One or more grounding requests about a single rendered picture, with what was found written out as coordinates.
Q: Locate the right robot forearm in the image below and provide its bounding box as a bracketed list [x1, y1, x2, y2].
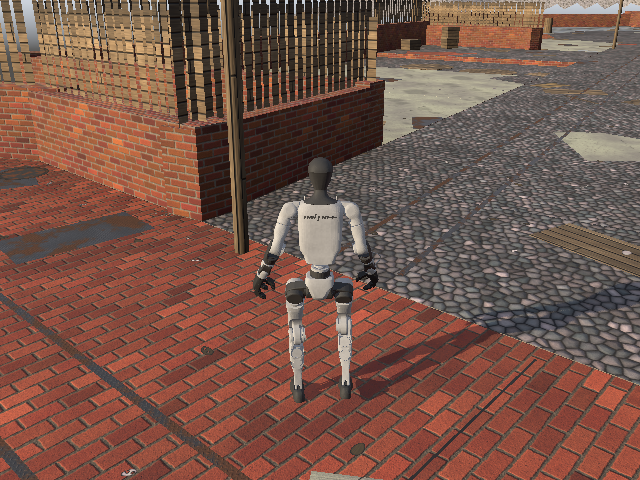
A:
[358, 240, 376, 275]

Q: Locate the robot right thigh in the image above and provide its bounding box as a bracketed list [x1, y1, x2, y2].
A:
[333, 278, 354, 335]

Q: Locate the robot left foot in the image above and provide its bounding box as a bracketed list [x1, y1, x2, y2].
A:
[290, 378, 305, 403]

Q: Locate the right robot upper arm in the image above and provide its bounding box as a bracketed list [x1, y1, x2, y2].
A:
[341, 201, 369, 255]

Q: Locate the left robot upper arm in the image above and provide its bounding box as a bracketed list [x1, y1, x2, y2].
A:
[269, 201, 300, 256]

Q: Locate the left robot forearm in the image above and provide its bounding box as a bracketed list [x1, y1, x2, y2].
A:
[257, 240, 279, 279]

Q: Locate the robot left hand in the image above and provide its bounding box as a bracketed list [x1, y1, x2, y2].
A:
[253, 274, 275, 299]

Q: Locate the robot right hand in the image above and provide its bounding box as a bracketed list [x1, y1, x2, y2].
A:
[355, 271, 379, 290]

